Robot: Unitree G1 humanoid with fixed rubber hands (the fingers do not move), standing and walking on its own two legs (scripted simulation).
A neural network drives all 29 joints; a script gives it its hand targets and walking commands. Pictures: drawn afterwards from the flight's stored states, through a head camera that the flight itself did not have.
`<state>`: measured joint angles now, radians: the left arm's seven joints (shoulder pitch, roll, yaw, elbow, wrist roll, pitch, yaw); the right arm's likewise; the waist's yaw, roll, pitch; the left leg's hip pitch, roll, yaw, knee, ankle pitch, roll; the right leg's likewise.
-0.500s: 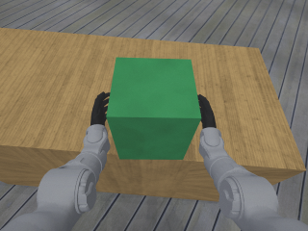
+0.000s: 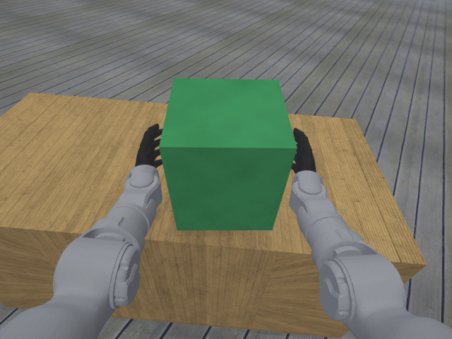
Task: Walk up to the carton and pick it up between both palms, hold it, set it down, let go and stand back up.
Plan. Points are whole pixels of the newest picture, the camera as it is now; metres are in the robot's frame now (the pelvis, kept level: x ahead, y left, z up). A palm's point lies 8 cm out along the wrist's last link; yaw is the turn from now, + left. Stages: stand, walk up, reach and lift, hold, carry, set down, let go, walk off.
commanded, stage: reach and lift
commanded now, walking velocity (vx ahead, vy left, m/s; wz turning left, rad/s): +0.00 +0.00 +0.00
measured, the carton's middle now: (225, 158) +0.47 +0.01 +0.10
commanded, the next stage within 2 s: hold in 1.72 s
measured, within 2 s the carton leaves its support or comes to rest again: neither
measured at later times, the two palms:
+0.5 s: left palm (143, 158) +0.40 +0.16 +0.15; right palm (308, 165) +0.39 -0.14 +0.15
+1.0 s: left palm (142, 162) +0.37 +0.15 +0.17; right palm (318, 179) +0.36 -0.15 +0.16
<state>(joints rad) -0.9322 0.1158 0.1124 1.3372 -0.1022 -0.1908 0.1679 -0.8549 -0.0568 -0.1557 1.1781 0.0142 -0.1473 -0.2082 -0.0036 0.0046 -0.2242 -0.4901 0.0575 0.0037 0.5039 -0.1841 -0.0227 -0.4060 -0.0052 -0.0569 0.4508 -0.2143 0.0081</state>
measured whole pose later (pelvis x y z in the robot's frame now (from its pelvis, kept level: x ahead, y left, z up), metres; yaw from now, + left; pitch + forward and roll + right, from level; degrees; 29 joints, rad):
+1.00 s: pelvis +0.00 +0.00 +0.01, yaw +2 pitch -8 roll -1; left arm -0.57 -0.05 0.26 0.24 0.29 0.57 0.06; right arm -0.58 -0.02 -0.02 0.52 0.17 0.28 -0.25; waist -0.09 -0.05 0.05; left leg -0.07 0.04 -0.02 0.37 -0.17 -0.03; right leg 0.04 -0.01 -0.06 0.29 -0.18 0.01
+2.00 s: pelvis +0.00 -0.01 +0.01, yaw +1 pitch -11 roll -1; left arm -0.61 -0.07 0.30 0.16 0.36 0.67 0.02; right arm -0.64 -0.03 -0.01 0.50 0.17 0.28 -0.26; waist -0.09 -0.04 0.10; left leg 0.00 0.04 -0.03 0.34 -0.15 -0.03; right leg 0.08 0.00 -0.06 0.29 -0.18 0.00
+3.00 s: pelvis -0.01 -0.01 +0.01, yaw +2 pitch -12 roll -1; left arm -0.61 -0.07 0.33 0.09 0.42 0.75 -0.02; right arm -0.67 0.01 -0.02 0.53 0.16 0.27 -0.24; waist -0.09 -0.07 0.11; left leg 0.03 0.04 -0.02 0.32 -0.14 -0.03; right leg 0.11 -0.01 -0.06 0.28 -0.18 0.00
